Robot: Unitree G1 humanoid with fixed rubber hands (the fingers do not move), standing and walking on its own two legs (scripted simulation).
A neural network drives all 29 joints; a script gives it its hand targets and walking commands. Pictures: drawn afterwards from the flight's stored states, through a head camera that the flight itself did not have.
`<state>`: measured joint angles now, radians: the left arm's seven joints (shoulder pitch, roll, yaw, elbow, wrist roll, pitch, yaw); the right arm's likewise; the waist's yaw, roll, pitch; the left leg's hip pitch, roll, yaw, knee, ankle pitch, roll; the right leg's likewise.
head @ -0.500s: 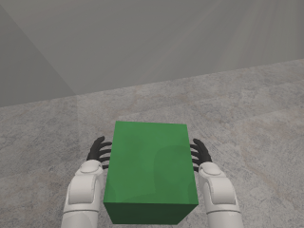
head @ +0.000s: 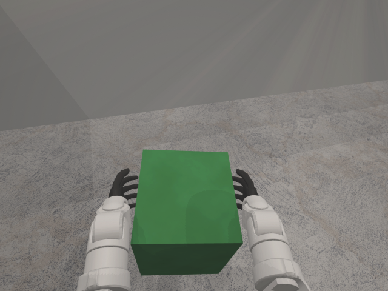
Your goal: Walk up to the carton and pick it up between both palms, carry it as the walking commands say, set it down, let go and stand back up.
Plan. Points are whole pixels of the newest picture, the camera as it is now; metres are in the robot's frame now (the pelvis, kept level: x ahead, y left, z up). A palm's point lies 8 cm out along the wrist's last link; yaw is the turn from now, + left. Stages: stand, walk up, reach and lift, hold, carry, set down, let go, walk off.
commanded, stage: set down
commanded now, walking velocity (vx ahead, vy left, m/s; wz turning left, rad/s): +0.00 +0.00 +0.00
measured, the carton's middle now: (183, 215) +0.31 +0.05 -0.06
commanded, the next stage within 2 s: none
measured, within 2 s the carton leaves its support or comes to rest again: neither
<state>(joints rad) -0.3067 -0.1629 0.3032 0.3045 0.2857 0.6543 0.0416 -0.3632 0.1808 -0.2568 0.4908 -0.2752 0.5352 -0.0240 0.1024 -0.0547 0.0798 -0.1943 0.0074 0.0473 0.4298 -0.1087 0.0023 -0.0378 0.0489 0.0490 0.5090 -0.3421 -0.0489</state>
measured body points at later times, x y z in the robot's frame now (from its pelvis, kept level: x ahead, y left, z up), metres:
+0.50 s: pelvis -0.02 +0.01 -0.02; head +0.10 +0.04 +0.41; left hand +0.31 +0.20 -0.07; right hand +0.36 -0.09 -0.07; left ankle +0.09 +0.12 -0.74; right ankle -0.03 -0.09 -0.74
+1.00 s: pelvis -0.04 +0.00 -0.09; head +0.16 +0.04 +0.31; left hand +0.34 +0.20 -0.16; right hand +0.39 -0.09 -0.15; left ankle +0.09 +0.12 -0.74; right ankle -0.03 -0.09 -0.74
